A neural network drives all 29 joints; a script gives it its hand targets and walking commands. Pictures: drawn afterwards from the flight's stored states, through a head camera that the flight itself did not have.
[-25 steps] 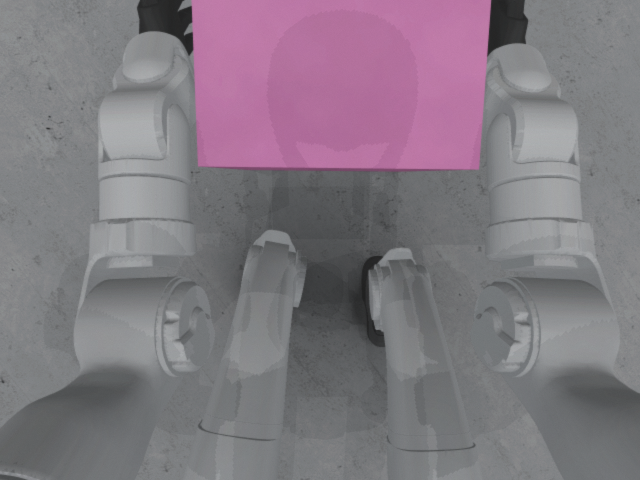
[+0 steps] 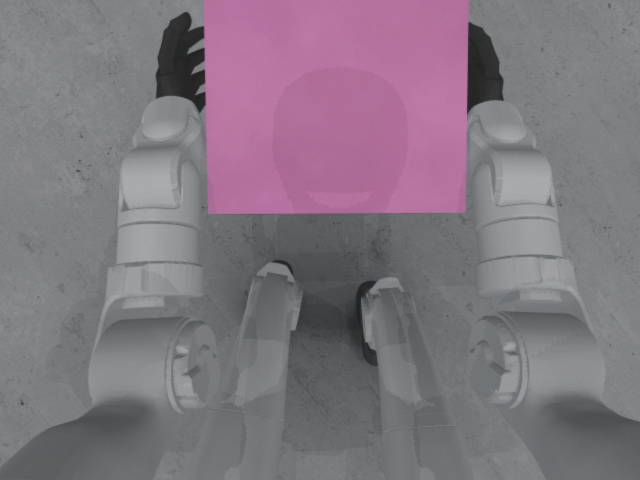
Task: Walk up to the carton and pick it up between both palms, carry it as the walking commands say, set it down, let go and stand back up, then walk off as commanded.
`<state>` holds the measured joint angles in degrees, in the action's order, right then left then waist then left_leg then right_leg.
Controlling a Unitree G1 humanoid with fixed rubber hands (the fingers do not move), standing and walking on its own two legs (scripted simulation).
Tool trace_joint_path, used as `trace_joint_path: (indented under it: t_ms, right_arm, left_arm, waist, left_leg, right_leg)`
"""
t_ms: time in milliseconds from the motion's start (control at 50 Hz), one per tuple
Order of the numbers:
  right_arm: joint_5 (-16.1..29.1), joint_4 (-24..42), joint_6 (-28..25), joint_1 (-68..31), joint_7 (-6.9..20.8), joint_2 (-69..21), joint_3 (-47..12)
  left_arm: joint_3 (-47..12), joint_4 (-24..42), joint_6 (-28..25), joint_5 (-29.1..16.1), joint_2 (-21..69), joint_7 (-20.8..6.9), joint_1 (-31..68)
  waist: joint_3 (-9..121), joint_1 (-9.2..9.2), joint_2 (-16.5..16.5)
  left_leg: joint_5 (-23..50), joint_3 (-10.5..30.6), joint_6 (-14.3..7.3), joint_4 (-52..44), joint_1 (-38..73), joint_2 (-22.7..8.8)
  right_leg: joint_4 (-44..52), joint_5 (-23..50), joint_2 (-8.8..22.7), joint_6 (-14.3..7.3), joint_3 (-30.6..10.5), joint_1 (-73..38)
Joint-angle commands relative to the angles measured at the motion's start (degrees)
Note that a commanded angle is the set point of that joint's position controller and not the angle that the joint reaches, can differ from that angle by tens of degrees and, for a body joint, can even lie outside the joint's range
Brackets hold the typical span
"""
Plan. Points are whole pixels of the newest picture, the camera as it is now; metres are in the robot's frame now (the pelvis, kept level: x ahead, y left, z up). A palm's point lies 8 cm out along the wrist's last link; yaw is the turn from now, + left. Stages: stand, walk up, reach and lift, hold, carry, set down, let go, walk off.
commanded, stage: reach and lift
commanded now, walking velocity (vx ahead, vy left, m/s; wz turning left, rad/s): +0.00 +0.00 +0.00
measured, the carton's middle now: (328, 98) +0.51 +0.04 -0.12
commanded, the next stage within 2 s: none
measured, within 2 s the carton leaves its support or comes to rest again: neither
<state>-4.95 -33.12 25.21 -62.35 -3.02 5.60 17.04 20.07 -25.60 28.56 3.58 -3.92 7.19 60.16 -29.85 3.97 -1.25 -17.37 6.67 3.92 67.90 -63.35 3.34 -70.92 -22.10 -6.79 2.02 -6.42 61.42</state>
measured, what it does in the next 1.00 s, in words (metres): rises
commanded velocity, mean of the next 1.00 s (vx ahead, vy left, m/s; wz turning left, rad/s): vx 0.00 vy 0.00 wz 0.00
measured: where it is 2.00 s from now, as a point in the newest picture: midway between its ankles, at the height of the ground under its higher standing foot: (322, 327)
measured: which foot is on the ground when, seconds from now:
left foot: down 0.00-1.00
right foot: down 0.00-1.00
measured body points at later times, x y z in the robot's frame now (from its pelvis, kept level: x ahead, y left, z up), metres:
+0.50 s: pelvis +0.06 +0.00 +0.06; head +0.19 +0.01 +0.49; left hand +0.45 +0.19 +0.03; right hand +0.48 -0.12 +0.02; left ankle +0.15 +0.14 -0.62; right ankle +0.12 -0.12 -0.62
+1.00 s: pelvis +0.13 +0.00 +0.12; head +0.19 +0.00 +0.57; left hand +0.43 +0.19 +0.10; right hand +0.46 -0.13 +0.08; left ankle +0.15 +0.14 -0.62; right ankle +0.12 -0.12 -0.62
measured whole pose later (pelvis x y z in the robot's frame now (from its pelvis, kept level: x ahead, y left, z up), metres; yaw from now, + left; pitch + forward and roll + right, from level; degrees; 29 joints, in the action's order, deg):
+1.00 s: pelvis +0.13 +0.00 +0.12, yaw +0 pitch +9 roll +0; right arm -11.0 -24.8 26.9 -16.4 1.9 -5.5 12.3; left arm 16.0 -16.8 30.8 12.1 8.0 0.2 15.2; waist 2.7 4.4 -0.1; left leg -11.3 7.4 2.2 27.3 -25.4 1.3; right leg -29.1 -14.8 -3.8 -0.4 -7.9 23.2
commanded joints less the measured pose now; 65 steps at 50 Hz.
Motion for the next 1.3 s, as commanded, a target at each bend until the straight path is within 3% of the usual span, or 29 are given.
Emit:
trace_joint_path:
  t_ms: [0, 40, 120, 140, 160, 180, 340, 420, 480, 500, 520, 560, 600, 680, 720, 740, 760, 780, 820, 880, 940, 1020, 1040, 1120, 1140, 1220, 1280]
  right_arm:
    - [11.0, 9.7, -2.6, -43.6, 16.9, -67.7, -36.8]
    - [10.2, 9.2, -2.7, -41.2, 17.0, -67.5, -36.3]
    - [9.4, 7.9, -2.8, -38.0, 17.4, -68.8, -36.4]
    - [9.9, 8.9, -3.0, -37.6, 17.4, -68.7, -36.6]
    - [9.8, 8.6, -3.1, -37.5, 17.5, -68.8, -36.6]
    - [9.8, 10.3, -3.3, -37.9, 17.5, -68.6, -37.1]
    - [7.0, 3.4, -3.7, -26.5, 18.5, -72.6, -34.3]
    - [4.1, -2.5, -4.5, -19.2, 18.7, -74.4, -28.9]
    - [0.4, -7.5, -3.9, -16.0, 19.1, -73.8, -23.3]
    - [-1.1, -9.0, -3.9, -15.3, 19.2, -73.5, -21.2]
    - [-2.5, -9.9, -3.6, -14.7, 19.4, -72.1, -19.3]
    - [-4.1, -11.8, -3.3, -11.4, 19.8, -72.0, -17.8]
    - [-5.1, -12.2, -3.1, -8.5, 19.8, -71.6, -16.8]
    - [-3.2, -6.3, -2.8, -1.3, 19.3, -72.9, -22.6]
    - [-1.8, -2.5, -3.1, 2.1, 18.9, -73.6, -25.9]
    - [-0.6, 0.9, -3.4, 3.1, 18.6, -73.7, -28.4]
    - [0.5, 3.3, -3.3, 4.2, 18.2, -73.7, -30.5]
    - [0.3, 3.1, -2.7, 7.3, 17.9, -74.0, -31.3]
    - [2.7, 9.6, -3.3, 7.9, 17.4, -74.3, -36.4]
    - [1.4, 10.7, -2.2, 10.5, 16.8, -72.1, -36.5]
    - [3.5, 15.7, -1.1, 11.7, 16.6, -73.0, -40.6]
    - [4.5, 18.0, 1.1, 13.6, 16.3, -71.5, -41.4]
    - [3.6, 15.5, 2.2, 15.7, 16.3, -70.8, -39.8]
    - [3.9, 16.9, 4.8, 17.4, 16.9, -69.1, -39.8]
    - [4.5, 18.3, 5.1, 17.0, 17.0, -68.8, -41.0]
    - [4.1, 17.1, 7.6, 18.7, 17.9, -65.9, -39.6]
    - [5.9, 21.5, 8.5, 16.6, 18.3, -65.0, -42.0]
  left_arm:
    - [-41.6, 7.6, -3.7, -12.0, 64.8, -20.5, 45.6]
    - [-42.2, 8.3, -3.8, -11.9, 65.4, -20.4, 44.5]
    - [-42.2, 8.6, -4.2, -11.2, 65.6, -20.7, 42.6]
    - [-43.3, 10.2, -4.2, -11.7, 66.6, -20.6, 42.9]
    - [-42.9, 8.9, -4.2, -11.1, 65.9, -20.6, 41.4]
    - [-43.2, 9.6, -4.1, -11.1, 66.4, -20.6, 40.9]
    - [-41.5, 6.8, -5.0, -8.1, 69.0, -20.8, 32.2]
    - [-34.7, -2.3, -5.1, -3.4, 71.6, -21.1, 21.0]
    - [-28.6, -6.3, -4.7, 0.0, 70.2, -21.7, 18.8]
    - [-27.8, -6.4, -4.5, 0.4, 70.6, -21.9, 19.3]
    - [-24.7, -9.2, -3.9, 1.9, 70.0, -22.2, 16.2]
    - [-24.2, -8.3, -3.5, 2.3, 70.0, -22.4, 15.3]
    - [-23.1, -9.5, -2.7, 3.6, 68.9, -22.6, 11.5]
    - [-27.0, -5.5, -2.7, 2.3, 70.1, -22.7, 3.2]
    - [-31.7, -1.1, -3.1, 0.5, 70.9, -22.5, 1.4]
    - [-33.6, 0.5, -2.9, 0.1, 71.8, -22.3, -0.8]
    - [-35.6, 2.0, -3.0, -1.2, 72.1, -22.3, -2.2]
    - [-36.4, 4.0, -3.0, -1.1, 71.0, -22.0, -3.7]
    - [-40.4, 7.9, -3.0, -2.6, 71.6, -21.8, -6.9]
    - [-39.7, 8.6, -2.3, -1.7, 68.7, -21.5, -10.5]
    - [-43.3, 13.1, -1.3, -3.1, 68.8, -21.4, -12.1]
    - [-44.9, 15.2, 1.2, -3.5, 67.8, -21.0, -13.3]
    - [-44.1, 15.9, 1.8, -3.4, 65.9, -20.9, -12.5]
    - [-43.2, 16.1, 4.7, -2.9, 65.7, -20.6, -16.1]
    - [-44.5, 16.5, 5.2, -3.7, 66.8, -20.4, -16.1]
    - [-42.9, 16.9, 7.7, -3.9, 65.1, -19.7, -16.4]
    - [-44.1, 19.6, 9.1, -5.2, 65.6, -19.1, -16.7]
  waist:
    - [132.6, 1.29, 0.0]
    - [132.0, 0.47, 0.5]
    - [129.2, 0.64, -0.4]
    - [130.6, -0.11, 0.8]
    - [128.2, 0.63, 0.7]
    - [129.9, 0.08, 0.6]
    - [111.8, 0.54, 0.6]
    - [88.5, 0.54, 0.3]
    - [70.7, 0.45, 0.3]
    - [68.7, -0.57, 0.5]
    - [63.7, 0.06, 0.4]
    - [61.1, -0.72, 0.5]
    - [59.4, -0.28, 1.7]
    - [64.5, 0.79, 0.4]
    - [67.9, 0.04, 0.1]
    - [69.4, 0.52, 1.5]
    - [69.9, -0.04, 0.1]
    - [68.1, 0.75, -0.1]
    - [71.1, 1.34, 0.0]
    - [63.3, 1.30, -1.7]
    - [65.2, 1.20, -2.1]
    - [62.8, -0.15, 0.5]
    - [59.4, -0.74, 0.6]
    - [55.1, -0.62, 2.1]
    - [55.2, -1.35, 2.6]
    - [49.1, -1.35, 2.3]
    - [49.7, -1.28, 1.5]
  left_leg:
    - [9.5, -8.1, -2.0, -6.8, 40.9, 4.0]
    - [10.3, -8.1, -1.7, -7.7, 42.5, 3.9]
    - [10.3, -7.6, -2.0, -10.4, 43.6, 3.9]
    - [11.8, -7.8, -1.8, -10.6, 46.1, 3.9]
    - [11.6, -7.5, -1.9, -11.1, 45.2, 3.8]
    - [11.6, -7.7, -1.9, -11.6, 46.8, 3.8]
    - [13.3, -7.5, -1.7, -16.5, 46.7, 3.4]
    - [11.6, -5.9, -2.3, -20.5, 43.5, 2.9]
    - [3.4, -6.2, -3.0, -24.3, 39.4, 2.9]
    - [0.8, -5.7, -2.8, -25.8, 39.7, 2.9]
    - [-0.8, -6.0, -2.9, -26.9, 37.9, 2.9]
    - [-0.9, -5.9, -2.4, -28.8, 39.2, 2.9]
    - [2.1, -6.0, -2.3, -30.3, 41.0, 3.0]
    - [18.6, -5.9, -2.7, -31.9, 48.4, 3.1]
    - [25.7, -5.4, -2.4, -32.6, 52.2, 3.0]
    - [28.9, -5.3, -2.3, -33.1, 54.1, 3.1]
    - [31.2, -4.7, -2.5, -33.8, 55.2, 3.1]
    - [32.1, -4.7, -2.4, -34.3, 55.1, 3.1]
    - [36.1, -4.3, -2.1, -35.4, 57.7, 3.2]
    - [31.8, -4.2, -2.4, -37.3, 55.8, 3.3]
    - [32.3, -4.5, -2.4, -38.3, 59.2, 3.7]
    - [30.1, -4.4, -2.3, -40.1, 62.5, 3.8]
    - [28.0, -4.6, -2.2, -40.5, 61.5, 3.4]
    - [26.8, -4.8, -1.9, -42.7, 63.9, 3.4]
    - [26.7, -4.4, -1.7, -43.2, 65.8, 3.2]
    - [23.6, -3.8, -1.5, -45.4, 65.5, 2.8]
    - [24.3, -3.3, -1.5, -46.9, 67.9, 2.8]
  right_leg:
    - [10.7, 7.3, -2.3, -0.4, 5.8, -22.9]
    - [11.9, 8.3, -2.2, -0.6, 5.5, -24.3]
    - [14.4, 8.6, -2.0, -0.5, 5.2, -26.1]
    - [15.1, 10.3, -2.0, -0.7, 4.9, -27.9]
    - [15.2, 10.0, -1.8, -0.6, 5.1, -27.1]
    - [16.1, 9.9, -1.9, -0.6, 4.9, -29.1]
    - [20.9, 11.3, -1.7, -0.9, 4.4, -28.5]
    - [24.4, 10.0, -1.1, -1.0, 5.1, -22.2]
    - [28.8, 1.8, 0.1, -1.9, 3.9, -18.3]
    - [29.7, 0.6, -0.1, -2.2, 4.0, -18.3]
    - [30.8, -1.3, 0.1, -2.5, 3.9, -17.9]
    - [32.3, -0.5, -0.2, -2.8, 3.7, -20.5]
    - [33.6, 2.2, -0.2, -3.1, 3.5, -23.1]
    - [36.0, 17.0, -0.4, -2.6, 3.0, -33.0]
    - [37.0, 24.2, -0.6, -2.1, 3.0, -37.2]
    - [37.8, 27.9, -0.4, -2.2, 2.5, -39.8]
    - [38.5, 30.5, -0.5, -1.8, 2.4, -41.4]
    - [39.3, 32.3, -0.3, -1.8, 2.0, -42.7]
    - [40.2, 37.4, -0.2, -1.3, 1.6, -47.1]
    - [42.0, 34.6, 0.2, -1.1, 1.9, -47.2]
    - [43.4, 35.9, 0.1, -0.7, 2.1, -50.7]
    - [45.9, 32.3, 0.5, -0.8, 2.3, -51.7]
    - [46.4, 30.0, 0.7, -1.1, 2.3, -50.9]
    - [49.0, 27.1, 0.7, -1.5, 2.5, -52.1]
    - [49.4, 26.6, 0.6, -1.7, 2.8, -52.2]
    - [51.3, 22.9, 0.5, -2.2, 2.9, -52.3]
    - [52.3, 23.1, 0.4, -2.2, 2.9, -54.3]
